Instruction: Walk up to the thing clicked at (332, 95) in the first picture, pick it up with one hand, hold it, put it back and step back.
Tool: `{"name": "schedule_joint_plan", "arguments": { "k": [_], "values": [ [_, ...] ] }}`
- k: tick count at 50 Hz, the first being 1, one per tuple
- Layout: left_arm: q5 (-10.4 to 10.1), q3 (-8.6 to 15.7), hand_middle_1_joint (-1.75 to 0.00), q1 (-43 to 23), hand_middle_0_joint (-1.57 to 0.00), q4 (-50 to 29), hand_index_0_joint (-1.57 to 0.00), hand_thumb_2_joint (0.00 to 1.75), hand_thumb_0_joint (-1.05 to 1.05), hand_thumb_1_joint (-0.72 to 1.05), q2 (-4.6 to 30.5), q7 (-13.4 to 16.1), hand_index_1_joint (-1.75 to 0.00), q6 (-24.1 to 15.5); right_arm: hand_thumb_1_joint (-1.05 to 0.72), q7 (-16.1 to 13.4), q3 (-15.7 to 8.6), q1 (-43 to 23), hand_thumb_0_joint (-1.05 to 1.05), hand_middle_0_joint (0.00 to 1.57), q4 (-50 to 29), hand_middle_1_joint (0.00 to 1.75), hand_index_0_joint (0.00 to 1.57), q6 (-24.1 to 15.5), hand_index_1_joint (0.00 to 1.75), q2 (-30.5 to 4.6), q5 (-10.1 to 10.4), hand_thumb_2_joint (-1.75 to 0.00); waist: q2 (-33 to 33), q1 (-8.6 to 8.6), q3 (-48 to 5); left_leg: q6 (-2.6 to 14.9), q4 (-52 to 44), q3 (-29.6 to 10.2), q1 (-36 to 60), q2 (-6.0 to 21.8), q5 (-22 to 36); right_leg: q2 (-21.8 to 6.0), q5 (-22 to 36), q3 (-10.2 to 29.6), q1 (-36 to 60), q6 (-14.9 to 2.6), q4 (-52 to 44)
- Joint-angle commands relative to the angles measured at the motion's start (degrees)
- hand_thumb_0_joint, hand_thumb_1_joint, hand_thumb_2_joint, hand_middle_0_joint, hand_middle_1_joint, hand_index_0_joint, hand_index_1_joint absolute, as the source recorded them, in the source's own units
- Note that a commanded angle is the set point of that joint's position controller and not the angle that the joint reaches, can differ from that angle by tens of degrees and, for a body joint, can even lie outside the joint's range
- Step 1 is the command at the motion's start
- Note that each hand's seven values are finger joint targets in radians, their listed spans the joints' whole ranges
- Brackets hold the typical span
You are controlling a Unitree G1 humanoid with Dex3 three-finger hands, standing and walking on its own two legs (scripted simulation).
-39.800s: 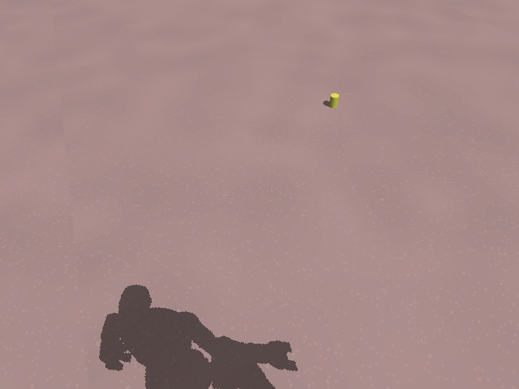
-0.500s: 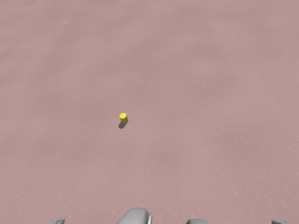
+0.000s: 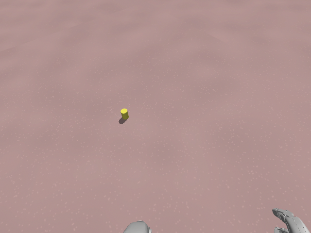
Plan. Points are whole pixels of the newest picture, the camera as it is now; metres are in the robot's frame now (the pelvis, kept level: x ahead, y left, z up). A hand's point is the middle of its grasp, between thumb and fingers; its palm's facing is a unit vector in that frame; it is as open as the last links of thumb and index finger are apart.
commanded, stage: step back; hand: left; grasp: from above
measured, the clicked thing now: (124, 114) +1.06 +0.33 -0.71
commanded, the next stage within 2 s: stand in 0.88 s
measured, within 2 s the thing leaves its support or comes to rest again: neither
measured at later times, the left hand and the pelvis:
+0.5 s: hand out of the picture +0.09 +0.30 -0.13, palm faces -0.01 -0.90 -0.43, open 7.4 cm; pelvis +0.01 +0.01 +0.01, yaw +1 degrees
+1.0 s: hand out of the picture +0.14 +0.29 -0.14, palm faces +0.04 -0.94 -0.33, open 7.4 cm; pelvis +0.05 +0.03 +0.02, yaw +2 degrees
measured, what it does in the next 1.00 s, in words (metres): steps on the spot: left foot, then right foot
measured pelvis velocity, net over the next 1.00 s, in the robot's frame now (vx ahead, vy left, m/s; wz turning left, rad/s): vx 0.05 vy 0.03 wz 0.03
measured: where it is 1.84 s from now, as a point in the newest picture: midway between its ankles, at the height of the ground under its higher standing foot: outside the picture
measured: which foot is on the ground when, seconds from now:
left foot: up 0.00-0.18, down 0.20-0.52, up 0.54-0.76, down 0.78-1.00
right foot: down 0.00-0.24, up 0.26-0.48, down 0.50-1.00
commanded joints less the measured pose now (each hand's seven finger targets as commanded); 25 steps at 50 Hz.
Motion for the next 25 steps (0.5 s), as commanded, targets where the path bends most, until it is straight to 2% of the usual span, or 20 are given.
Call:
{"name": "schedule_joint_plan", "arguments": {
  "k": [1, 2, 3, 5, 6, 8, 9, 10, 11, 12, 13, 14, 15, 16, 17, 20, 22, 23, 24, 25],
  "values": [
    [0.06, 5.30, -0.30, -9.83, -0.20, -5.73, -0.20, 0.90, 0.00, 0.90, 19.70, 1.61, -0.30, -2.97, -0.90, 0.57, -3.88, -0.01, 0.00, 0.20, -2.35, 0.30, 0.20, -1.21, 0.30, -12.32, 0.28, -0.90, -8.97, -2.44, 4.53, -0.31, 8.00, -4.28, 2.13, 1.66, -0.91, -21.83, -17.65, 25.70, -18.46, -12.20, -20.28],
    [-0.03, 4.92, -0.30, -9.10, -0.20, -5.43, -0.20, 0.90, 0.00, 0.90, 18.04, 1.58, -0.30, -3.27, -0.90, 0.91, -3.72, 0.25, 0.00, 0.20, -1.62, 0.30, 0.20, -1.46, 0.30, -11.36, 0.59, -0.90, -8.09, -2.07, 3.48, -0.35, 6.53, -2.36, 0.54, -0.54, 0.71, -17.97, -13.69, 19.28, -13.80, -10.45, -18.77],
    [0.05, 4.99, -0.30, -6.69, -0.20, -4.41, -0.20, 0.90, 0.00, 0.90, 17.92, 1.51, -0.30, -3.30, -0.90, 1.13, -3.41, 0.07, 0.00, 0.20, -1.53, 0.30, 0.20, -1.62, 0.30, -10.09, 0.54, -0.90, -9.78, -1.31, 2.73, -0.67, 4.33, -0.99, -0.17, -1.19, 1.06, -16.67, -12.42, 17.12, -11.62, -10.22, -17.83],
    [0.31, 5.20, -0.30, -2.74, -0.20, -2.87, -0.20, 0.90, 0.00, 0.90, 18.81, 1.05, -0.30, -3.30, -0.90, 1.81, -3.11, -1.51, 0.00, 0.20, -2.05, 0.30, 0.20, -1.99, 0.30, -9.19, -0.08, -0.90, -11.62, 0.75, 2.28, -0.82, -0.49, 0.74, 0.19, -1.62, -0.63, -15.76, -15.81, 17.15, -10.20, -9.76, -17.95],
    [0.33, 5.21, -0.30, -2.22, -0.20, -2.48, -0.20, 0.90, 0.00, 0.90, 19.27, 0.81, -0.30, -3.16, -0.90, 1.99, -3.27, -1.69, 0.00, 0.20, -2.10, 0.30, 0.20, -2.26, 0.30, -9.39, -0.26, -0.90, -12.86, 1.05, 2.56, -0.98, -3.12, 2.28, 0.31, -1.64, -2.25, -15.80, -16.61, 17.24, -9.31, -9.70, -17.68],
    [0.11, 5.12, -0.30, -3.09, -0.20, -2.38, -0.20, 0.90, 0.00, 0.90, 19.06, 0.44, -0.30, -2.69, -0.90, 2.17, -3.48, 0.08, 0.00, 0.20, -0.98, 0.30, 0.20, -3.10, 0.30, -8.92, -0.18, -0.90, -14.79, 0.46, 1.29, -0.93, -10.94, 4.80, 3.15, -2.55, -3.25, -15.83, -12.37, 15.22, -7.42, -9.49, -15.34],
    [-0.19, 4.69, -0.30, -3.91, -0.20, -2.67, -0.20, 0.90, 0.00, 0.90, 18.62, 0.26, -0.30, -2.30, -0.90, 2.07, -3.73, 2.28, 0.00, 0.20, 0.06, 0.30, 0.20, -3.52, 0.30, -8.88, -0.10, -0.90, -14.43, -0.92, 0.14, -0.34, -16.67, 5.50, 9.31, -3.04, 0.30, -15.28, -11.14, 13.09, -10.04, -8.50, -13.22],
    [-0.22, 3.49, -0.30, -2.98, -0.20, -2.78, -0.20, 0.90, 0.00, 0.90, 16.47, 0.09, -0.30, -1.89, -0.90, 1.72, -4.17, 3.69, 0.00, 0.20, 1.03, 0.30, 0.20, -4.11, 0.30, -9.38, -0.06, -0.90, -11.79, -1.57, -1.55, 0.20, -21.04, 5.05, 15.68, -4.48, 1.41, -12.48, -6.31, 9.53, -11.97, -7.05, -8.06],
    [-0.39, 2.54, -0.30, -1.77, -0.20, -2.96, -0.20, 0.90, 0.00, 0.90, 13.57, 0.07, -0.30, -1.64, -0.90, 1.32, -5.06, 6.72, 0.00, 0.20, 1.93, 0.30, 0.20, -4.60, 0.30, -11.30, -0.58, -0.90, -5.21, -2.89, -4.50, 1.66, -24.14, -3.83, 22.85, 0.15, -0.07, -9.37, -2.67, 5.92, -17.34, -5.04, 1.48],
    [-1.41, 1.46, -0.30, -1.57, -0.20, -3.44, -0.20, 0.90, 0.00, 0.90, 9.97, 0.07, -0.30, -1.69, -0.90, 1.02, -5.87, 8.65, 0.00, 0.20, 1.98, 0.30, 0.20, -4.95, 0.30, -15.70, -0.63, -0.90, 7.06, -3.78, -6.73, 7.75, -31.51, -24.47, 27.17, 12.48, -12.12, -2.10, -7.47, -2.47, -27.01, -1.68, 14.48],
    [-0.82, 3.21, -0.30, -5.15, -0.20, -2.87, -0.20, 0.90, 0.00, 0.90, 15.81, 0.72, -0.30, -1.76, -0.90, 1.13, -6.53, 9.86, 0.00, 0.20, 2.04, 0.30, 0.20, -4.83, 0.30, -19.01, -0.20, -0.90, 2.45, -5.18, -3.39, 13.30, -33.75, -31.38, 18.58, 17.26, -20.28, -3.79, -12.24, -0.04, -26.01, -1.62, 20.38],
    [-0.88, 3.45, -0.30, -4.52, -0.20, -2.79, -0.20, 0.90, 0.00, 0.90, 17.39, 0.62, -0.30, -2.01, -0.90, 1.13, -6.63, 8.09, 0.00, 0.20, 1.93, 0.30, 0.20, -4.76, 0.30, -18.86, 0.06, -0.90, 1.13, -3.72, -0.88, 14.80, -34.12, -29.74, 14.24, 18.12, -20.50, -5.60, -11.30, 1.24, -23.46, -1.89, 21.01],
    [-1.11, 3.44, -0.30, -3.97, -0.20, -2.50, -0.20, 0.90, 0.00, 0.90, 17.11, 0.25, -0.30, -2.24, -0.90, 1.09, -5.75, 6.74, 0.00, 0.20, 1.74, 0.30, 0.20, -4.86, 0.30, -15.91, -0.20, -0.90, -0.80, -2.82, -0.26, 13.28, -32.32, -23.42, 15.06, 14.69, -13.30, -5.96, -9.44, 2.06, -22.97, -2.05, 19.99],
    [-1.23, 3.37, -0.30, -2.35, -0.20, -1.92, -0.20, 0.90, 0.00, 0.90, 16.08, 0.01, -0.30, -2.41, -0.90, 0.90, -5.12, 5.32, 0.00, 0.20, 1.35, 0.30, 0.20, -5.06, 0.30, -14.27, -0.16, -0.90, 0.72, -1.59, -1.00, 11.92, -30.57, -18.95, 16.67, 12.87, -7.17, -6.46, -7.90, 1.51, -22.85, -2.20, 18.34],
    [-1.16, 3.31, -0.30, -1.65, -0.20, -1.65, -0.20, 0.90, 0.00, 0.90, 15.50, -0.36, -0.30, -2.49, -0.90, 0.70, -4.93, 5.33, 0.00, 0.20, 1.32, 0.30, 0.20, -5.33, 0.30, -13.34, -0.17, -0.90, 1.16, -1.57, -1.41, 10.97, -28.73, -15.35, 16.61, 11.38, -0.11, -6.79, -7.10, 0.17, -21.59, -2.18, 15.57],
    [-1.29, 3.38, -0.30, -2.02, -0.20, -1.28, -0.20, 0.90, 0.00, 0.90, 13.51, -0.90, -0.30, -2.29, -0.90, 0.57, -4.63, 5.81, 0.00, 0.20, 1.65, 0.30, 0.20, -5.51, 0.30, -13.59, 0.13, -0.90, 5.31, -1.97, -2.87, 10.21, -26.48, -11.12, 12.13, 9.86, 9.70, -5.55, -3.97, -2.63, -12.71, -1.65, 8.57],
    [-1.44, 3.38, -0.30, -1.52, -0.20, -0.67, -0.20, 0.90, 0.00, 0.90, 12.66, -0.67, -0.30, -2.26, -0.90, 0.32, -3.62, 3.35, 0.00, 0.20, 0.99, 0.30, 0.20, -4.99, 0.30, -12.19, 0.53, -0.90, 5.53, -0.38, -3.83, 8.53, -22.97, -6.42, 7.35, 7.64, 14.12, -4.17, 1.83, -4.27, -4.82, -1.80, 0.55],
    [-1.49, 3.48, -0.30, 0.41, -0.20, 0.51, -0.20, 0.90, 0.00, 0.90, 11.97, -0.32, -0.30, -2.31, -0.90, 0.26, -3.07, 1.36, 0.00, 0.20, 0.71, 0.30, 0.20, -4.53, 0.30, -11.27, 1.00, -0.90, 4.74, 1.72, -4.72, 7.06, -19.12, -4.16, 3.78, 6.71, 15.94, -3.31, 7.14, -5.29, 1.70, -2.08, -5.55],
    [-1.37, 3.76, -0.30, 2.15, -0.20, 1.48, -0.20, 0.90, 0.00, 0.90, 12.74, 0.08, -0.30, -2.45, -0.90, 0.06, -2.15, 0.76, 0.00, 0.20, 0.57, 0.30, 0.20, -4.14, 0.30, -9.16, 1.50, -0.90, 2.08, 3.11, -5.60, 5.01, -14.11, -1.94, 2.17, 4.22, 16.73, -2.86, 10.10, -4.63, 6.14, -2.03, -9.82],
    [-1.00, 4.45, -0.30, 2.66, -0.20, 1.53, -0.20, 0.90, 0.00, 0.90, 14.76, 0.50, -0.30, -2.58, -0.90, -0.22, -1.18, 2.41, 0.00, 0.20, 0.52, 0.30, 0.20, -4.03, 0.30, -6.37, 1.95, -0.90, -2.89, 3.31, -7.61, 2.70, -8.51, -0.90, -0.74, 1.37, 13.78, -6.75, 11.88, 1.54, 10.46, -2.85, -11.06]
  ]
}}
